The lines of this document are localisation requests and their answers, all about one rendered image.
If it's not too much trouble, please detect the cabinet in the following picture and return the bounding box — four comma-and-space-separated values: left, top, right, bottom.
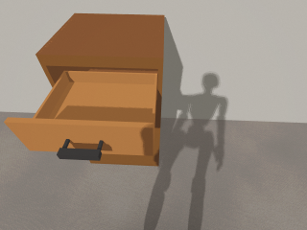
35, 13, 165, 167

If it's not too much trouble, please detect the handle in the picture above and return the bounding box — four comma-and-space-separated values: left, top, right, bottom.
57, 139, 104, 161

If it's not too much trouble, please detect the drawer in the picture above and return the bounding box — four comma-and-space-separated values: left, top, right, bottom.
4, 70, 157, 156

